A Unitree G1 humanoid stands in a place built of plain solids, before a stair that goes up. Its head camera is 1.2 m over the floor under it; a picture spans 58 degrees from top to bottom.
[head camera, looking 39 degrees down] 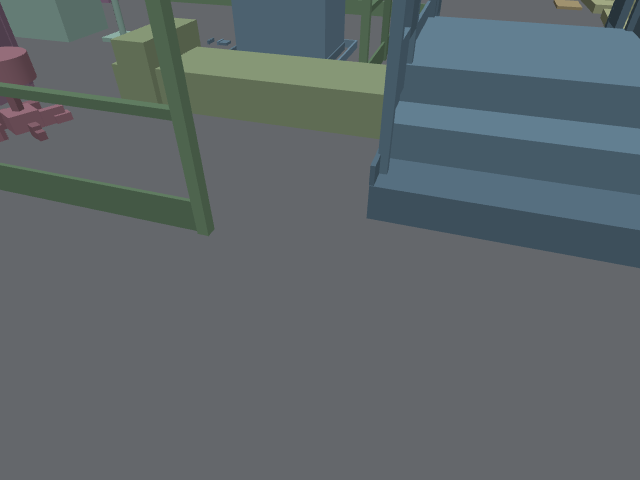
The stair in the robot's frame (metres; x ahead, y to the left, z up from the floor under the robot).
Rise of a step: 0.18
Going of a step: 0.28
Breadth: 1.25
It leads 18 degrees to the right of straight ahead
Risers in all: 3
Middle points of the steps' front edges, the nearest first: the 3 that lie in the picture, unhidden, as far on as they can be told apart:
1.45 -0.81 0.18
1.72 -0.90 0.36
1.99 -0.98 0.54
